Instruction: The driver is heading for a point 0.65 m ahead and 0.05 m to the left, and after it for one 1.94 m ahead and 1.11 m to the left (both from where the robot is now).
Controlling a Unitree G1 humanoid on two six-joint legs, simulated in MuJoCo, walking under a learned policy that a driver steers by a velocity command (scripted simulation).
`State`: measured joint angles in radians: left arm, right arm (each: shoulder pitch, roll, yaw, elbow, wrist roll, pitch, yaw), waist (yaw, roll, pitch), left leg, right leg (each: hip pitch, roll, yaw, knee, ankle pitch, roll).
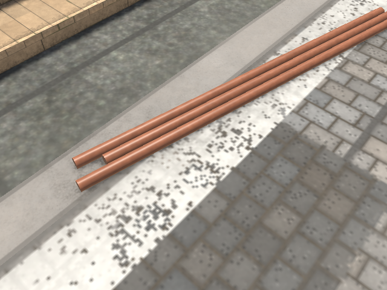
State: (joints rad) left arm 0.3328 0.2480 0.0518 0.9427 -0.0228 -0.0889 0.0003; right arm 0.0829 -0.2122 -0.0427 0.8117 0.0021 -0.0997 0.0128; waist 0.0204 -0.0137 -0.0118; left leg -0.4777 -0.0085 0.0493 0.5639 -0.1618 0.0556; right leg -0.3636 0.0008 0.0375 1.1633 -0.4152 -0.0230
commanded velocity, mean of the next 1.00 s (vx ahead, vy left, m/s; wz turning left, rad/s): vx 0.48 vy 0.00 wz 0.15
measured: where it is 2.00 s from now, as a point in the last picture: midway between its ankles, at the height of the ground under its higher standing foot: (198, 241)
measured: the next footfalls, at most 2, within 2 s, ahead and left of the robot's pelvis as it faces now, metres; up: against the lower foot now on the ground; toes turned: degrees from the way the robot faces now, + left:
right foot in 0.42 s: +0.37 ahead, -0.15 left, +0.00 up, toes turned -3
left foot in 0.98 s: +0.66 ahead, +0.12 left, +0.00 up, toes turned +12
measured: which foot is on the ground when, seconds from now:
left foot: down 0.00-0.44, up 0.46-0.96, down 0.98-1.00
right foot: up 0.00-0.40, down 0.42-0.96, up 0.98-1.00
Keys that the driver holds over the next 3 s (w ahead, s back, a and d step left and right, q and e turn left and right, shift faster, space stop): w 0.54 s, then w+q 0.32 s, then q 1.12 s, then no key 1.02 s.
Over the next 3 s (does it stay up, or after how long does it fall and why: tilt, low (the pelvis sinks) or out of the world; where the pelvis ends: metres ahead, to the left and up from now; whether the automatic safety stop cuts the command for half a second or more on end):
stays up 0.65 0.02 0.01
